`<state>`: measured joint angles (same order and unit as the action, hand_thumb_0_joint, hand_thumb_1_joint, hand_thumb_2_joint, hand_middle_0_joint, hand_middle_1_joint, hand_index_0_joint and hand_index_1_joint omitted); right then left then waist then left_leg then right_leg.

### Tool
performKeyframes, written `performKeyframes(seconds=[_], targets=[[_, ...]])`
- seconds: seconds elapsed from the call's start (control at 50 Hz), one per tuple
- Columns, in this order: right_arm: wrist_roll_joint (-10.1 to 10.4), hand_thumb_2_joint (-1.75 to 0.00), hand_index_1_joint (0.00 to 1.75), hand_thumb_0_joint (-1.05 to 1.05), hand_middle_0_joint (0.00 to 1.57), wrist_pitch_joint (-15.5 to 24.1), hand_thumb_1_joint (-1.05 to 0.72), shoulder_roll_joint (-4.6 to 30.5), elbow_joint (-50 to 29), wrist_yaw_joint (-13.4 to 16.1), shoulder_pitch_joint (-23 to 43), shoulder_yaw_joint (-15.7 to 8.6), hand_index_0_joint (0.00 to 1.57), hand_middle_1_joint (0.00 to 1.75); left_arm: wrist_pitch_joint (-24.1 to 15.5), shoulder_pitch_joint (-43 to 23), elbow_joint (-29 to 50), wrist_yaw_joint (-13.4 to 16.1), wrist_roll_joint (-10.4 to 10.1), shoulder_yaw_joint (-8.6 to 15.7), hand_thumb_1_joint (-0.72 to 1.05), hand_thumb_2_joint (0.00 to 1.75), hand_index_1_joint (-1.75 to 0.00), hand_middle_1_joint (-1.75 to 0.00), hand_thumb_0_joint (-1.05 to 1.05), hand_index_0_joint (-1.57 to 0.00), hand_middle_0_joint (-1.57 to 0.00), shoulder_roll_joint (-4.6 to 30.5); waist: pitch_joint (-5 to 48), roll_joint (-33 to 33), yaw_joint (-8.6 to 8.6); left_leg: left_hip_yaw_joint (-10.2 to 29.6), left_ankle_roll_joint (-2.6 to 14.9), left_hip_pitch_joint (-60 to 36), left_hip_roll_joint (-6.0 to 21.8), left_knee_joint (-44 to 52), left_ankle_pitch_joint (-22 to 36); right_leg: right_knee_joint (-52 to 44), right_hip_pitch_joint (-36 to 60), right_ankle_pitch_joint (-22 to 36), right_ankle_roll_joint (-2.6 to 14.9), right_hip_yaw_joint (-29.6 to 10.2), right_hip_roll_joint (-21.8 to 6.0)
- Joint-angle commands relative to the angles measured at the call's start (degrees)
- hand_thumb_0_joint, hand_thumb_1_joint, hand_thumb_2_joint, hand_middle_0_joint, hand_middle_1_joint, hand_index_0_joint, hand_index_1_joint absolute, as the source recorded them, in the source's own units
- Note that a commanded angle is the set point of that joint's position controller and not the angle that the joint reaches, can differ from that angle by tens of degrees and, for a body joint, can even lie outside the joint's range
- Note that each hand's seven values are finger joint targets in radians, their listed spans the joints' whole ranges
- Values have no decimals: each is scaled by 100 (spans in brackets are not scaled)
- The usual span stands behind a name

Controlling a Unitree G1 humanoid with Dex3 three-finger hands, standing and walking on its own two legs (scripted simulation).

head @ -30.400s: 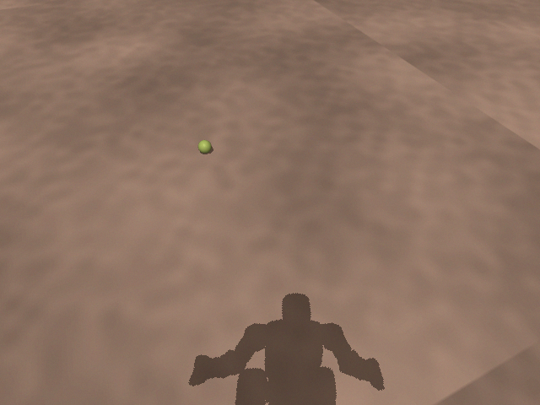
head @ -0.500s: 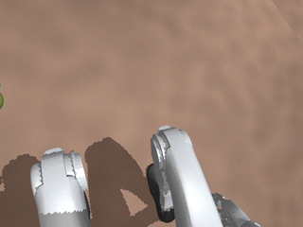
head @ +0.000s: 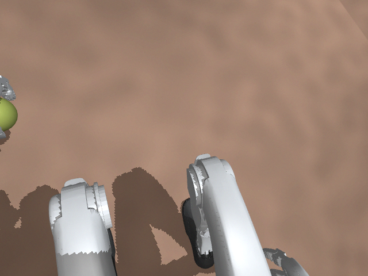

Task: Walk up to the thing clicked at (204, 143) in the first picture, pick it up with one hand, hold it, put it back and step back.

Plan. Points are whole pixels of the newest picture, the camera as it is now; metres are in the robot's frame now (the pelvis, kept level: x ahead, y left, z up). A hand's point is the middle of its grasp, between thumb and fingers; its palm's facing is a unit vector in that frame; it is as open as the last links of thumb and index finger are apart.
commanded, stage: lift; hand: left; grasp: from above
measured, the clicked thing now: out of the picture +0.48 +0.33 -0.16
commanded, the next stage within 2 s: hold in 1.62 s
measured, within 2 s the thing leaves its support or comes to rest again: neither
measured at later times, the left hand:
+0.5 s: hand out of the picture +0.42 +0.32 -0.01, palm faces -0.44 -0.11 -0.89, open 9.5 cm
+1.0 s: hand out of the picture +0.34 +0.29 +0.19, palm faces -0.43 -0.15 -0.89, open 9.5 cm
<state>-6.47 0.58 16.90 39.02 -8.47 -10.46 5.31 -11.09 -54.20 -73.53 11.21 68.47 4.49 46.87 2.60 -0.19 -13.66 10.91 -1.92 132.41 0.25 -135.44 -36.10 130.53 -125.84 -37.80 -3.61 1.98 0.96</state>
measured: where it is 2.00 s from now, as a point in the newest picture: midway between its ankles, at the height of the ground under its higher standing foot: (155, 258)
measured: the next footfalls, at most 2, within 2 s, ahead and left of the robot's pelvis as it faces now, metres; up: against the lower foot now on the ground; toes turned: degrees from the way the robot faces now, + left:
none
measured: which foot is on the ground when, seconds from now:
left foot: down 0.00-1.00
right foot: down 0.00-1.00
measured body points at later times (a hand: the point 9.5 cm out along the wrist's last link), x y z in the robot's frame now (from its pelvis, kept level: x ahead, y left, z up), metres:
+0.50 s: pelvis +0.00 +0.00 +0.08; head +0.19 +0.06 +0.49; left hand +0.44 +0.32 +0.04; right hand +0.11 -0.27 -0.03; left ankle +0.09 +0.14 -0.31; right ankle +0.11 -0.14 -0.31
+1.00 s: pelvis +0.02 +0.00 +0.26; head +0.12 +0.02 +0.69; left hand +0.36 +0.29 +0.25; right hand +0.16 -0.25 +0.14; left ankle +0.09 +0.14 -0.31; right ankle +0.11 -0.14 -0.31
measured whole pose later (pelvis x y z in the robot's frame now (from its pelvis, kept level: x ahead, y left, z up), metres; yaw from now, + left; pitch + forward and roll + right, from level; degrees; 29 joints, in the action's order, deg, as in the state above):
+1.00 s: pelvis +0.02 +0.00 +0.26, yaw +6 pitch +22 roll -3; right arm 1.9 -1.3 13.9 37.8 1.7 -10.8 0.0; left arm -0.7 -19.1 -35.2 -0.7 54.4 -4.8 30.6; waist 9.4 -2.5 -4.6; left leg 3.5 -1.4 77.8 3.1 -86.9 -30.9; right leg 84.7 -74.8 -31.5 -2.6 0.1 -0.9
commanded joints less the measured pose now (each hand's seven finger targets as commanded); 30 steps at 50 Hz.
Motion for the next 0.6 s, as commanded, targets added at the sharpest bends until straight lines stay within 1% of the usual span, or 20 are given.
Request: performKeyframes(seconds=[0.0,0.02,0.06,0.1,0.16,0.2,0.24,0.28,0.3,0.32,0.36,0.38,0.4,0.42,0.44,0.46,0.48,0.52,0.54,0.58], targets=[[60,-91,30,0,20,-19,-92,1437,-148,134,-1054,-590,20,30,107,-1852,1346,88,-225,358,80,72,-68,-71,0,-116,-113,1695,4212,-2046,200,-799,276,-3448,-16,1713,601,-1437,1888,977,556,649,148],[86,-91,30,0,20,-39,-92,1389,-174,139,-1074,-604,20,30,136,-1883,1521,26,-304,352,80,75,-69,-72,0,-117,-114,1623,4399,-2045,215,-817,286,-3528,-19,1744,675,-1474,1983,1050,547,622,140],[134,-91,30,0,20,-65,-92,1389,-170,154,-1131,-658,20,30,178,-1779,1679,-71,-372,362,83,76,-70,-73,0,-118,-116,1582,4430,-2031,214,-819,290,-3639,-14,1834,767,-1546,2055,1129,540,598,119],[184,-91,30,0,20,-95,-92,1351,-176,177,-1130,-702,20,30,218,-1597,1796,-161,-396,376,82,74,-69,-72,0,-117,-114,1561,4462,-1939,262,-798,296,-3759,-4,1959,844,-1603,2133,1189,547,588,114],[241,-91,30,0,20,-160,-92,1284,-301,200,-1104,-762,20,30,220,-1439,2208,-253,-448,417,78,79,-72,-74,0,-114,-112,1537,4618,-1887,386,-849,325,-3815,-15,2117,724,-1815,2346,1068,545,507,109],[274,-91,30,0,20,-180,-92,1233,-346,229,-1084,-789,20,30,229,-1300,2348,-316,-517,341,79,78,-71,-74,0,-115,-112,1387,4575,-1716,370,-862,353,-3784,-17,2213,638,-1984,2441,999,534,477,115],[323,-91,30,0,20,-199,-92,1192,-363,265,-1085,-821,20,30,264,-1024,2398,-384,-588,310,77,77,-71,-74,0,-113,-110,1247,4314,-1609,398,-880,364,-3784,-26,2382,497,-2194,2513,867,525,442,107],[356,-91,30,0,20,-208,-92,1188,-440,303,-1025,-861,20,30,300,-957,2637,-461,-695,224,76,77,-72,-75,0,-112,-109,1122,4351,-1583,449,-799,354,-3954,1,2608,300,-2278,2494,715,542,453,122],[384,-91,30,0,20,-218,-91,1196,-460,328,-997,-876,20,30,326,-795,2682,-506,-728,231,74,78,-72,-75,0,-110,-108,1091,4194,-1624,473,-756,352,-3985,6,2750,200,-2337,2461,659,534,458,96],[400,-91,30,0,20,-222,-91,1174,-497,343,-982,-885,20,30,338,-724,2804,-557,-787,130,73,77,-73,-75,0,-109,-106,922,4164,-1629,465,-705,342,-4076,31,2907,112,-2367,2531,638,534,473,112],[441,-90,30,0,20,-233,-91,1152,-534,390,-917,-910,20,30,389,-483,2937,-629,-850,125,73,77,-72,-75,0,-109,-106,865,4179,-1528,542,-676,346,-4220,42,3054,100,-2491,2620,657,528,459,104],[453,-90,30,0,20,-239,-91,1122,-580,406,-918,-904,20,30,408,-510,3147,-667,-900,70,75,78,-74,-78,0,-110,-106,806,4179,-1533,527,-699,348,-4249,34,3151,93,-2611,2753,634,529,436,116],[470,-91,30,0,20,-248,-91,1115,-601,425,-882,-917,20,30,441,-330,3210,-697,-939,99,74,79,-75,-78,0,-109,-106,808,4236,-1429,597,-725,358,-4364,36,3188,149,-2726,2890,674,521,410,109],[493,-90,30,0,20,-256,-91,1107,-620,445,-870,-926,20,30,461,-282,3411,-729,-975,129,75,79,-75,-79,0,-109,-106,816,4278,-1467,611,-711,355,-4474,36,3300,213,-2792,2988,734,517,407,92],[494,-91,30,0,20,-255,-91,1077,-647,467,-832,-925,20,30,484,-282,3559,-758,-1032,50,75,80,-76,-79,0,-109,-106,740,4370,-1416,624,-741,353,-4616,47,3333,279,-2892,3129,786,514,374,110],[521,-91,30,0,20,-259,-91,1058,-653,493,-846,-938,20,30,501,-270,3738,-785,-1059,68,74,80,-77,-80,0,-108,-105,725,4373,-1427,581,-742,353,-4679,35,3424,342,-2991,3229,829,507,363,92],[540,-91,30,0,20,-262,-91,1071,-653,526,-811,-966,20,30,516,-149,3841,-798,-1081,137,73,79,-76,-79,0,-107,-104,770,4442,-1395,658,-691,343,-4893,56,3561,385,-3028,3334,886,502,365,80],[560,-90,30,0,20,-269,-91,1026,-668,585,-741,-997,20,30,536,-33,4097,-831,-1117,133,73,80,-76,-79,0,-108,-105,705,4479,-1449,704,-679,322,-5236,83,3764,484,-3177,3482,979,497,339,75],[574,-90,30,0,20,-268,-91,1021,-713,619,-701,-998,20,30,541,-140,4364,-830,-1110,145,74,79,-77,-80,0,-107,-104,796,4616,-1523,706,-682,313,-5392,87,3857,484,-3264,3602,975,501,318,81],[593,-90,30,0,20,-275,-91,942,-705,689,-640,-989,20,30,606,250,4369,-827,-1129,81,72,79,-77,-80,0,-106,-103,620,4348,-1359,732,-749,325,-5466,81,4065,400,-3586,3811,883,483,282,82]])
